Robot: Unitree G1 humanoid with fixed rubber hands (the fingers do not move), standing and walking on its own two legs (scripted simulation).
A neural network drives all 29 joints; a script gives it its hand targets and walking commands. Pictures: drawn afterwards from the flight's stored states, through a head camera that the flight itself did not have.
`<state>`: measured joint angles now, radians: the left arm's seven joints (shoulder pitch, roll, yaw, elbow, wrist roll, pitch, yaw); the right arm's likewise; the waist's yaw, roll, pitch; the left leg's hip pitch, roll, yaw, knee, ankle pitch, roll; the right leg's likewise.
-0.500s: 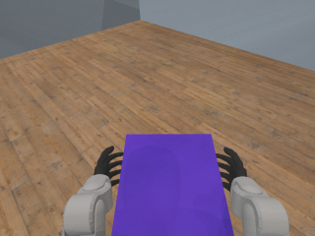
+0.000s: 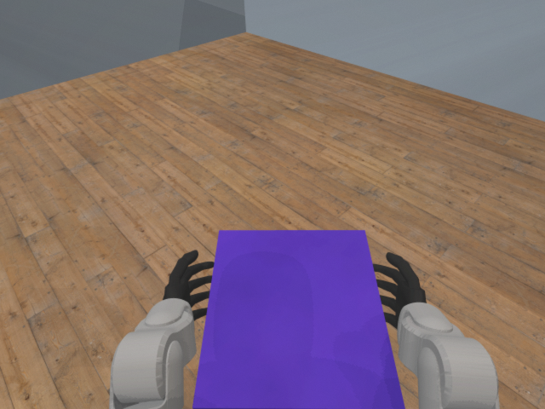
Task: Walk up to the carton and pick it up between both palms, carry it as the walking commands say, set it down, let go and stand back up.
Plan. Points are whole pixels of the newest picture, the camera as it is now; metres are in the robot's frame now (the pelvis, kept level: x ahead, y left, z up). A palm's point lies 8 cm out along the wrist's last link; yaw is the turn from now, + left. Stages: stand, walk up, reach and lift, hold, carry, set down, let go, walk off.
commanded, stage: carry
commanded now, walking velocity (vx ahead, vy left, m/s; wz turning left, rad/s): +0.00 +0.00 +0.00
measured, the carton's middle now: (291, 341) +0.24 +0.00 +0.01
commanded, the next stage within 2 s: hold in 0.68 s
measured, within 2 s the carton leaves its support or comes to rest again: neither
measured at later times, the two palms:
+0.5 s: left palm (177, 316) +0.23 +0.15 +0.10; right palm (410, 322) +0.23 -0.14 +0.10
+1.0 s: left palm (190, 344) +0.22 +0.14 +0.03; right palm (400, 354) +0.22 -0.14 +0.03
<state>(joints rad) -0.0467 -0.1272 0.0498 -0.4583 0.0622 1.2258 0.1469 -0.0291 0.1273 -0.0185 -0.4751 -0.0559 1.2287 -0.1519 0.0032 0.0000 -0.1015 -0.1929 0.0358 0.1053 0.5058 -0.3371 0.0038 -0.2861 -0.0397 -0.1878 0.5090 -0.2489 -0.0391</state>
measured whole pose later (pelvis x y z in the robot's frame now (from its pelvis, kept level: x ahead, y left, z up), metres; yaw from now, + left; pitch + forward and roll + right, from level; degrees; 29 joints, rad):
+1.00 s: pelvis -0.03 +0.00 +0.00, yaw -3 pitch -4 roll +0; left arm -0.04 -0.10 0.03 0.01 0.10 0.71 0.15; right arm -0.03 0.11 0.00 0.00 -0.08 0.71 -0.17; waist 0.03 0.01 0.05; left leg -0.10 -0.01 0.01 0.46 -0.28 0.02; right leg -0.21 0.03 -0.02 0.44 -0.15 -0.04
